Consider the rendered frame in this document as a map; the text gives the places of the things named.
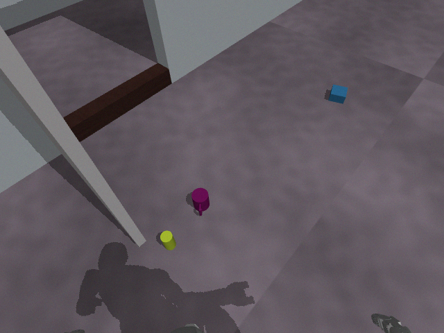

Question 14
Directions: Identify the right robot hand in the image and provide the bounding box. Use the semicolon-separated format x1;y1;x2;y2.
371;314;413;333

